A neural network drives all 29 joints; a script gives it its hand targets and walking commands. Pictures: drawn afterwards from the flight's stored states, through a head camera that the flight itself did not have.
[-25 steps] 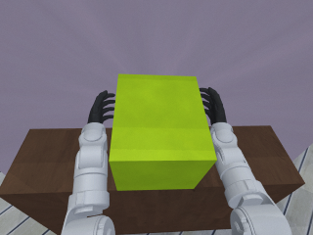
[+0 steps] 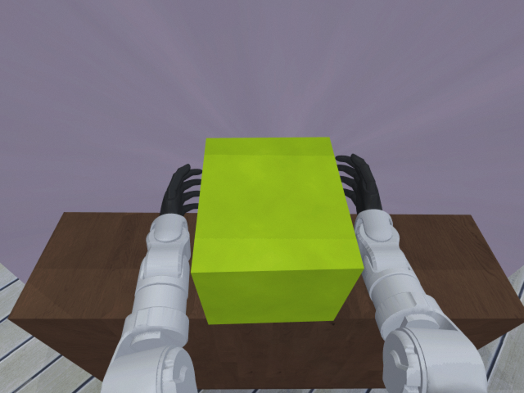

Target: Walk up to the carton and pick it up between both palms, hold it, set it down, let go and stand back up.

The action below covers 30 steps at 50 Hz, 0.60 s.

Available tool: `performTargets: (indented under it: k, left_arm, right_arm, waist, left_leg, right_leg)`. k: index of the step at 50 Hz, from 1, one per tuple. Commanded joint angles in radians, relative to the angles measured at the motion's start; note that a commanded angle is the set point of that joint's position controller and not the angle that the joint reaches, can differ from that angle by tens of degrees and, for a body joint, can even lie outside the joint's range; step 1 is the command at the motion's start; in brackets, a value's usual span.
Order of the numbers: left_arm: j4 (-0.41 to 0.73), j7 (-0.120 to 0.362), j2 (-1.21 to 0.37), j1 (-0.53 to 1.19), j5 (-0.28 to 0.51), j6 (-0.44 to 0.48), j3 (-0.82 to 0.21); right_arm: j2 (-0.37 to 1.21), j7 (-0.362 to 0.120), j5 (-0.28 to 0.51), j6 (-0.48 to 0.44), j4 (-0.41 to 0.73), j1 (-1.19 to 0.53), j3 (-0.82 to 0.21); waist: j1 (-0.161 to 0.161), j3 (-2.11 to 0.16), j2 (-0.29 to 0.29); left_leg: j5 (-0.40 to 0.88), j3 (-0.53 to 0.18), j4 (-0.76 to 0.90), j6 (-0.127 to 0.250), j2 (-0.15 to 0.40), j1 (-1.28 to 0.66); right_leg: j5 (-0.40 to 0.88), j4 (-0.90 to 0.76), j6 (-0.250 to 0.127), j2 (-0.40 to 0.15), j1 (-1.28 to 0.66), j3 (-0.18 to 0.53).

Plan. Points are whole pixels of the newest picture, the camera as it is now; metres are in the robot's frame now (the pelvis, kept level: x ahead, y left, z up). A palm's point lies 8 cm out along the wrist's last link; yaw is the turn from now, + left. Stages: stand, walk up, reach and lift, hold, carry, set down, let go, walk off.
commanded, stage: set down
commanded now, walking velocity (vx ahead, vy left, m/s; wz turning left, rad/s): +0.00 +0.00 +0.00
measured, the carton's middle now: (269, 229) +0.36 +0.04 +0.03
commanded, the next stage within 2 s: none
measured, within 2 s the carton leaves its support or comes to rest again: rests again in 1.46 s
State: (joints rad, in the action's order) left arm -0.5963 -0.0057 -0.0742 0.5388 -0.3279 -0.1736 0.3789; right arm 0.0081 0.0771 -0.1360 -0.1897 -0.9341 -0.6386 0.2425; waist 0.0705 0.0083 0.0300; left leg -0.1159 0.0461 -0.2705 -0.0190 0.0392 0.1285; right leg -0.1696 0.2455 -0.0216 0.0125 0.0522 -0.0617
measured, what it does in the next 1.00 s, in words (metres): stands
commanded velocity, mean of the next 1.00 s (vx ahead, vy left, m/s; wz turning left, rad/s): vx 0.00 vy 0.00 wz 0.00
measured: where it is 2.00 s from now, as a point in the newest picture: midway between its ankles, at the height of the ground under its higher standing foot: outside the picture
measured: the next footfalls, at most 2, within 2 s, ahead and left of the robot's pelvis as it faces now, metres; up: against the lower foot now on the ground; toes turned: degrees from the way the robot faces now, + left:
none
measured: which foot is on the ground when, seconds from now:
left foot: down 0.00-1.00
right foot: down 0.00-1.00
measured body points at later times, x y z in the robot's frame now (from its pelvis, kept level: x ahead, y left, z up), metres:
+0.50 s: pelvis +0.01 +0.00 +0.00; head +0.04 +0.01 +0.45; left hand +0.38 +0.19 +0.03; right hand +0.42 -0.11 +0.06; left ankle +0.02 +0.13 -0.75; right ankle -0.02 -0.10 -0.75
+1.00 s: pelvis +0.01 +0.00 +0.00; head +0.07 +0.01 +0.44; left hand +0.38 +0.19 +0.00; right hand +0.42 -0.11 +0.03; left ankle +0.02 +0.13 -0.75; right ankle -0.02 -0.10 -0.75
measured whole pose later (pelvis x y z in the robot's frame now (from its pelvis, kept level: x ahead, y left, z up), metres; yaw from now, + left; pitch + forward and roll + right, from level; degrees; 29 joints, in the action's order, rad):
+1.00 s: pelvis +0.01 +0.00 +0.00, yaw -2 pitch +10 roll +0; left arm -0.89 -0.07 -0.06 0.56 -0.33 0.17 0.47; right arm 0.02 0.05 -0.29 -0.37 -1.10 -0.69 0.38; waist 0.09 -0.07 0.02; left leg -0.11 0.08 -0.29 -0.02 0.06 0.36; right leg -0.15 0.25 -0.03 0.02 0.28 -0.05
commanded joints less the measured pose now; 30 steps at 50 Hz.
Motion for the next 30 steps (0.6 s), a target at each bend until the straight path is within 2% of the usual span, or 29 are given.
performTargets:
  k: [1, 3, 7, 9, 13, 14, 15, 18, 20, 21, 23, 26, 27, 29, 30]
  left_arm:
    - [0.127, 0.086, -0.516, 0.640, 0.032, 0.119, -0.340]
    - [0.112, 0.084, -0.505, 0.637, 0.027, 0.131, -0.327]
    - [0.068, 0.082, -0.495, 0.628, 0.017, 0.159, -0.293]
    - [0.061, 0.078, -0.496, 0.624, 0.008, 0.171, -0.274]
    - [0.049, 0.061, -0.504, 0.625, 0.009, 0.201, -0.275]
    - [0.048, 0.058, -0.506, 0.622, 0.010, 0.210, -0.278]
    - [0.050, 0.054, -0.508, 0.634, 0.012, 0.221, -0.283]
    - [0.031, 0.044, -0.511, 0.628, 0.011, 0.247, -0.277]
    - [0.011, 0.043, -0.511, 0.632, 0.008, 0.257, -0.267]
    - [0.001, 0.041, -0.510, 0.628, 0.010, 0.262, -0.267]
    - [-0.003, 0.041, -0.523, 0.631, -0.001, 0.275, -0.253]
    - [-0.017, 0.037, -0.522, 0.632, -0.001, 0.295, -0.259]
    - [-0.023, 0.037, -0.528, 0.633, -0.004, 0.304, -0.256]
    - [-0.031, 0.036, -0.530, 0.632, 0.000, 0.319, -0.254]
    - [-0.047, 0.034, -0.526, 0.627, -0.002, 0.328, -0.251]
  right_arm:
    - [0.509, -0.115, -0.059, -0.066, 0.121, -0.561, -0.218]
    - [0.507, -0.118, -0.072, -0.071, 0.091, -0.550, -0.198]
    - [0.517, -0.124, -0.094, -0.075, 0.062, -0.551, -0.179]
    - [0.527, -0.126, -0.104, -0.080, 0.052, -0.539, -0.162]
    - [0.524, -0.132, -0.110, -0.102, 0.039, -0.545, -0.152]
    - [0.526, -0.134, -0.111, -0.108, 0.039, -0.547, -0.159]
    - [0.536, -0.133, -0.113, -0.114, 0.031, -0.543, -0.163]
    - [0.548, -0.132, -0.117, -0.127, 0.010, -0.543, -0.165]
    - [0.541, -0.134, -0.118, -0.131, 0.003, -0.549, -0.160]
    - [0.546, -0.135, -0.126, -0.133, -0.005, -0.541, -0.154]
    - [0.550, -0.135, -0.136, -0.139, -0.013, -0.537, -0.144]
    - [0.554, -0.134, -0.153, -0.151, -0.037, -0.527, -0.123]
    - [0.550, -0.134, -0.152, -0.157, -0.041, -0.533, -0.125]
    - [0.550, -0.132, -0.158, -0.165, -0.050, -0.521, -0.123]
    - [0.552, -0.133, -0.158, -0.171, -0.049, -0.532, -0.122]
  waist:
    - [-0.007, -0.423, -0.034]
    - [-0.015, -0.425, -0.038]
    - [0.005, -0.411, -0.029]
    - [0.002, -0.422, -0.030]
    - [0.013, -0.471, -0.038]
    - [0.025, -0.473, -0.033]
    - [0.014, -0.489, -0.033]
    - [0.018, -0.512, -0.034]
    - [0.027, -0.514, -0.028]
    - [0.019, -0.508, -0.026]
    - [0.031, -0.512, -0.024]
    - [0.011, -0.534, -0.038]
    - [0.019, -0.545, -0.040]
    - [0.011, -0.559, -0.034]
    - [0.030, -0.570, -0.034]
  left_leg:
    - [0.301, 0.066, -0.039, -0.005, -0.038, -0.194]
    - [0.295, 0.069, -0.038, -0.005, -0.038, -0.186]
    - [0.273, 0.076, -0.032, 0.001, -0.038, -0.160]
    - [0.273, 0.075, -0.028, 0.003, -0.036, -0.146]
    - [0.353, 0.083, -0.047, -0.008, -0.030, -0.161]
    - [0.359, 0.080, -0.053, -0.007, -0.028, -0.157]
    - [0.373, 0.076, -0.058, -0.009, -0.031, -0.152]
    - [0.414, 0.073, -0.069, -0.009, -0.025, -0.156]
    - [0.398, 0.075, -0.066, -0.009, -0.024, -0.140]
    - [0.388, 0.076, -0.064, -0.007, -0.024, -0.131]
    - [0.383, 0.077, -0.064, -0.005, -0.023, -0.117]
    - [0.410, 0.078, -0.067, -0.009, -0.022, -0.113]
    - [0.424, 0.078, -0.072, -0.014, -0.019, -0.115]
    - [0.445, 0.074, -0.075, -0.013, -0.017, -0.120]
    - [0.452, 0.079, -0.083, -0.012, -0.016, -0.126]
  right_leg:
    - [0.298, 0.011, 0.054, 0.007, -0.092, -0.038]
    - [0.296, 0.013, 0.054, 0.007, -0.084, -0.035]
    - [0.293, 0.016, 0.055, 0.002, -0.088, -0.028]
    - [0.297, 0.020, 0.054, 0.004, -0.088, -0.025]
    - [0.331, 0.032, 0.047, 0.012, -0.076, -0.030]
    - [0.343, 0.034, 0.048, 0.009, -0.071, -0.027]
    - [0.360, 0.038, 0.049, 0.011, -0.066, -0.026]
    - [0.394, 0.046, 0.049, 0.012, -0.053, -0.024]
    - [0.385, 0.046, 0.048, 0.009, -0.054, -0.020]
    - [0.376, 0.044, 0.047, 0.011, -0.052, -0.023]
    - [0.379, 0.044, 0.047, 0.007, -0.054, -0.018]
    - [0.414, 0.049, 0.045, 0.008, -0.054, -0.016]
    - [0.422, 0.052, 0.043, 0.009, -0.043, -0.013]
    - [0.438, 0.055, 0.041, 0.009, -0.038, -0.013]
    - [0.435, 0.058, 0.041, 0.011, -0.033, -0.013]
